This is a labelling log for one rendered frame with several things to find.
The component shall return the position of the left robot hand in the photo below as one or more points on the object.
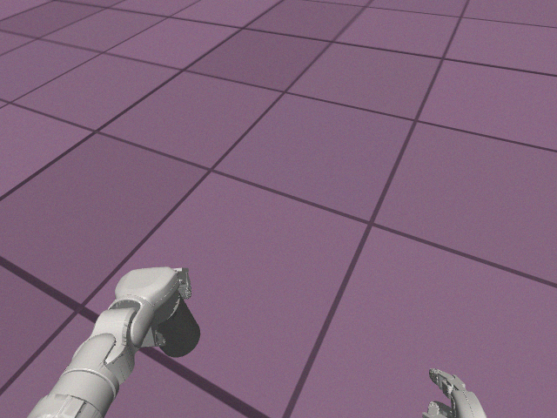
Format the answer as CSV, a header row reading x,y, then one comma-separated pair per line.
x,y
156,285

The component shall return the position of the left robot arm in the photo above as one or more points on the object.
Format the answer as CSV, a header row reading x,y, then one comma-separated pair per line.
x,y
90,383

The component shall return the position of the right robot hand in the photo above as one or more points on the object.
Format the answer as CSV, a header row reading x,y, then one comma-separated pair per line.
x,y
465,404

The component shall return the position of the can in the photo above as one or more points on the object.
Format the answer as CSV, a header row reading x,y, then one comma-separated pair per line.
x,y
178,327

